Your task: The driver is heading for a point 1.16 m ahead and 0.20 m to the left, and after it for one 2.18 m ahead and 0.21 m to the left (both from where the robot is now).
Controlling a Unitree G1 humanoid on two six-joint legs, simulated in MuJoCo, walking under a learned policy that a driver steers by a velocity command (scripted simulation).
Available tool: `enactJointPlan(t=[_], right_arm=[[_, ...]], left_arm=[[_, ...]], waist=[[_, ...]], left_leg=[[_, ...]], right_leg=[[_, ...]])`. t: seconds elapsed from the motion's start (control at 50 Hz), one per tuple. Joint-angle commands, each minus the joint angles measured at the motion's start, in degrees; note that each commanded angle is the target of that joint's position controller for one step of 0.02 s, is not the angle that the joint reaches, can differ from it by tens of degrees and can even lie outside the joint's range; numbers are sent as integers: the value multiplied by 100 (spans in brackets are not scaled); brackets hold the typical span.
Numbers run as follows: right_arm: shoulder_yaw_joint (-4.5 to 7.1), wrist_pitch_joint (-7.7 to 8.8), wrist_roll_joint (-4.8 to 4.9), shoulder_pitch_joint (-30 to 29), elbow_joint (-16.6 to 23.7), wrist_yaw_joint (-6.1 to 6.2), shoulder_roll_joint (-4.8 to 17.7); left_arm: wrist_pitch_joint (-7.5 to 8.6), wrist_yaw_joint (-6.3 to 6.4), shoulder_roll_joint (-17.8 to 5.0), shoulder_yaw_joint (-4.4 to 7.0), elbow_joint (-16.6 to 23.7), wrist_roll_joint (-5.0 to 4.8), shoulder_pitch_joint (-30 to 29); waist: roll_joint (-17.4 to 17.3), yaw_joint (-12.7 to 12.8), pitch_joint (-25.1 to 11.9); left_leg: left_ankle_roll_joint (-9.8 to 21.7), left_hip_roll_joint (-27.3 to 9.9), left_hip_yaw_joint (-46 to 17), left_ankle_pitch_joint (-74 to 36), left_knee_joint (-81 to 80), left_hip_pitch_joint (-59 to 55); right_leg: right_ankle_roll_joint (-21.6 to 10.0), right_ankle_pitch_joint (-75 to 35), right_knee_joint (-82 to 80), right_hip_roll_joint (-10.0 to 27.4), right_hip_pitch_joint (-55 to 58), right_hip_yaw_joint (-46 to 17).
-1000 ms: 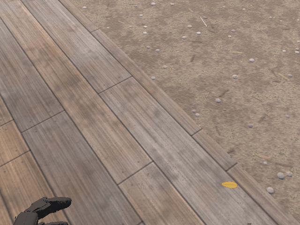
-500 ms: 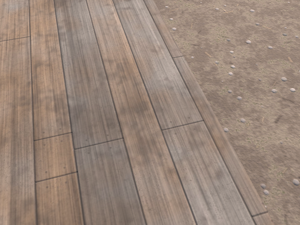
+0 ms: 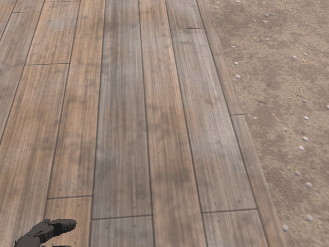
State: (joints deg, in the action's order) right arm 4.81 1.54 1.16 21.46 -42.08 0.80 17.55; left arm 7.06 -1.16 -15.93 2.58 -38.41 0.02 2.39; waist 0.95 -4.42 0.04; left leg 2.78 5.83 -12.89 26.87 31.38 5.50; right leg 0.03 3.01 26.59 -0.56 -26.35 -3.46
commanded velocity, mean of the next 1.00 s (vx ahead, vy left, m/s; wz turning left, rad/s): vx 0.50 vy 0.00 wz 0.50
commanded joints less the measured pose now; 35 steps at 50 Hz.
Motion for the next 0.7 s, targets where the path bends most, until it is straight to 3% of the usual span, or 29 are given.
enactJointPlan(t=[0.02,0.04,0.06,0.08,0.1,0.14,0.18,0.24,0.34,0.42,0.46,0.48,0.5,0.52,0.54,0.56,0.58,0.6,0.62,0.64,0.66,0.7], right_arm=[[-123,146,46,486,661,-10,-139],[-54,155,152,549,559,5,427],[54,120,122,-63,580,9,821],[74,87,37,-452,664,16,832],[86,82,-28,-667,744,-1,761],[81,32,43,-611,790,-70,542],[32,-31,54,-660,855,-96,329],[-15,-57,5,-944,977,-117,233],[-90,32,15,-1706,1118,-280,105],[-71,33,36,-2140,1335,-405,166],[35,2,-7,-1903,1351,-420,366],[137,-23,-16,-1428,1259,-406,544],[305,-50,1,-496,1013,-353,807],[481,-117,31,445,787,-231,1226],[513,-50,58,112,874,-205,1852],[377,44,28,332,1019,-241,1360],[277,128,-12,148,919,-258,1055],[224,167,4,-170,917,-253,916],[175,172,-24,-549,968,-241,777],[115,177,-94,-767,1045,-221,636],[124,187,-126,-855,1062,-197,697],[99,225,-88,-841,950,-140,647]], left_arm=[[53,76,-1705,552,-51,171,1886],[15,40,-1300,489,-90,8,1915],[-21,67,-861,368,5,-13,1637],[-70,83,-725,305,22,32,1353],[-99,90,-602,256,-16,60,1169],[-81,112,-487,214,-90,81,1049],[-40,110,-562,247,-200,25,1078],[-36,120,-800,326,-349,35,1131],[-130,155,-991,355,-547,-10,1255],[-249,150,-1193,413,-716,-120,1486],[-318,181,-1377,468,-722,-179,1456],[-362,203,-1456,492,-716,-205,1429],[-389,226,-1398,463,-690,-223,1355],[-362,242,-1122,349,-600,-66,1455],[-216,159,-304,78,-227,140,1948],[-12,78,-834,148,-163,-70,1338],[83,38,-1052,205,5,-257,843],[134,65,-961,164,0,-180,795],[135,104,-960,185,-61,-21,807],[69,109,-977,214,-103,46,905],[4,101,-960,218,-89,52,1005],[-106,90,-807,175,-161,85,1076]], waist=[[1449,676,-1887],[1434,773,-1737],[796,957,-967],[431,908,-522],[353,813,-192],[572,611,-14],[536,567,59],[341,588,109],[234,858,287],[266,907,448],[444,651,192],[492,342,-105],[364,-187,-575],[-209,-561,-1090],[-1715,264,-1567],[-1077,-250,-2181],[-814,-273,-1310],[-355,-10,-830],[-198,235,-530],[-211,427,-398],[-419,549,-384],[-348,602,-292]], left_leg=[[-85,110,290,565,3304,3055],[-168,-346,250,666,4213,3967],[-204,-576,288,110,4471,4172],[-229,-764,486,-319,4389,4035],[-241,-910,498,-601,4132,3894],[-233,-1121,581,-862,3775,3483],[-280,-1194,693,-953,3461,3498],[-378,-1265,733,-1495,2796,3723],[-275,-1146,1157,-2758,1255,3368],[-23,-986,1472,-2383,597,3201],[218,-638,1781,-1782,483,2600],[376,-404,1922,-1585,395,1951],[597,-169,1958,-1952,31,629],[913,-730,918,-2008,-15,-1172],[1979,-2208,-2483,-1003,-616,-2773],[2115,-2476,-3494,-178,-1367,-2949],[1820,-2309,-2644,-556,-1468,-2375],[1617,-2055,-1966,-1152,-1462,-1511],[1480,-1837,-1462,-1853,-1498,-740],[1403,-1664,-1135,-2359,-1641,-248],[1507,-1677,-1101,-2745,-1725,96],[1506,-1578,-583,-3370,-1807,531]], right_leg=[[-1480,1353,-498,2359,4594,-3464],[-1601,2920,-863,2592,4581,-4458],[-1311,3017,-976,2284,3931,-3522],[-1099,2256,-1004,2011,3238,-2647],[-1030,1553,-1116,1773,2674,-2055],[-944,854,-1389,1500,2116,-1246],[-1045,422,-1603,1514,1974,-790],[-1150,-190,-1758,1624,2107,-272],[-898,-642,-1749,1447,2315,728],[-749,-1340,-1489,1639,2882,1072],[-634,-3254,-775,1652,3123,1302],[-568,-4110,-20,1605,3114,1422],[-407,-4167,1146,1431,2653,1596],[-161,-2301,2885,1214,1199,1581],[154,3034,4852,7,-1314,1009],[85,3079,5423,15,-1913,-196],[-17,2486,5266,267,-2317,-177],[-58,1989,4733,505,-2053,-162],[-10,1734,4237,653,-1655,-156],[11,1509,4018,757,-1275,-185],[104,1469,3849,746,-1055,-172],[290,1269,3361,756,-891,-9]])
Keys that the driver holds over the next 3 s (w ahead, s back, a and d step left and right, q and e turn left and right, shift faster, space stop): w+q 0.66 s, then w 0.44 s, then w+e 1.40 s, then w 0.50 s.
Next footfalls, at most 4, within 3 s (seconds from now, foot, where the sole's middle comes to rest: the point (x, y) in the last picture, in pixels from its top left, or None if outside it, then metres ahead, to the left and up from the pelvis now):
0.52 left None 0.39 0.18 -0.76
1.00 right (130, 187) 0.75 0.11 -0.76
1.50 left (59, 167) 0.87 0.44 -0.76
2.00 right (108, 112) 1.19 0.23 -0.76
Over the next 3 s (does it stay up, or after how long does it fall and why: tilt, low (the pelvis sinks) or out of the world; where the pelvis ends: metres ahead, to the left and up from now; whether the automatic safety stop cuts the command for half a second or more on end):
stays up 1.55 0.21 0.00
